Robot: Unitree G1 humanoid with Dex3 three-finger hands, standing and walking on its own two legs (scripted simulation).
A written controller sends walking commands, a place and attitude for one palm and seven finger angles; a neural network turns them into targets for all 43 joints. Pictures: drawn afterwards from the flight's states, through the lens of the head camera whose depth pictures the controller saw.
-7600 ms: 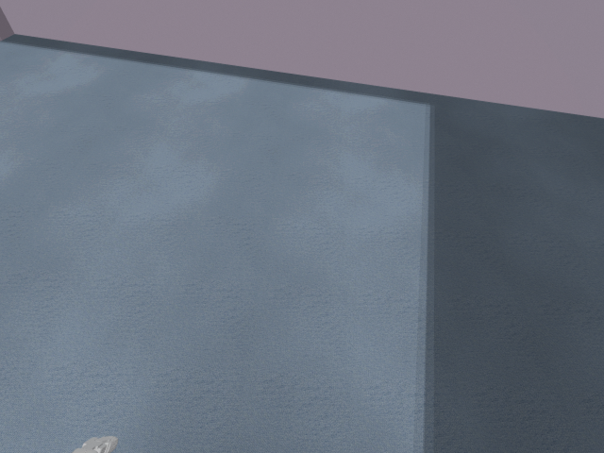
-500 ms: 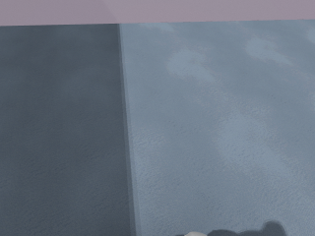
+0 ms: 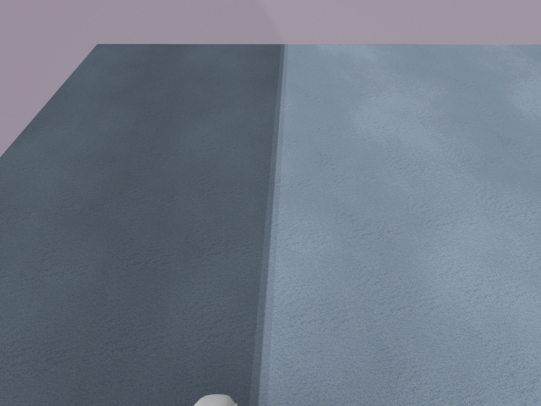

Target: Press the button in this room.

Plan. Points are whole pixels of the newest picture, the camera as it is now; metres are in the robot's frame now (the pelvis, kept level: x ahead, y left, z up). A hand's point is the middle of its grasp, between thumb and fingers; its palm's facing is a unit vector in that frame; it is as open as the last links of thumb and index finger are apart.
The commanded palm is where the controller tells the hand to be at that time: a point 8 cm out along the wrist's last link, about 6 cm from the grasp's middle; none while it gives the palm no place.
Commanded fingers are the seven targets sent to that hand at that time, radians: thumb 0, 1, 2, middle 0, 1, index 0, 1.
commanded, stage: turn or walk to find it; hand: left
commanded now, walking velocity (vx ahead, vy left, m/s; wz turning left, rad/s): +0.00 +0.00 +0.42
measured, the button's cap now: out of the picture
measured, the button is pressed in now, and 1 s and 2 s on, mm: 0 0 0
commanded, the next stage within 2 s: none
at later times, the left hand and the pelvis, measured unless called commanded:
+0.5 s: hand out of the picture +0.01 +0.24 -0.16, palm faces +0.21 -0.94 -0.27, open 7.4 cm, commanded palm none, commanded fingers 0.00 0.90 0.90 -0.20 -0.30 -0.20 -0.30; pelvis -0.03 +0.02 +0.00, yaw +11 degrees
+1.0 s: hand out of the picture -0.13 +0.21 -0.19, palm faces +0.46 -0.86 -0.22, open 7.4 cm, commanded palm none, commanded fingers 0.00 0.90 0.90 -0.20 -0.30 -0.20 -0.30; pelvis -0.07 +0.02 -0.02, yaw +26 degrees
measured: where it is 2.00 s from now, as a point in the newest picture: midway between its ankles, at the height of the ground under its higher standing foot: outside the picture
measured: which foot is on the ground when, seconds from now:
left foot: up 0.00-0.12, down 0.14-0.54, up 0.56-0.96, down 0.98-1.00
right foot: down 0.00-0.14, up 0.16-0.52, down 0.54-0.98, up 1.00-1.00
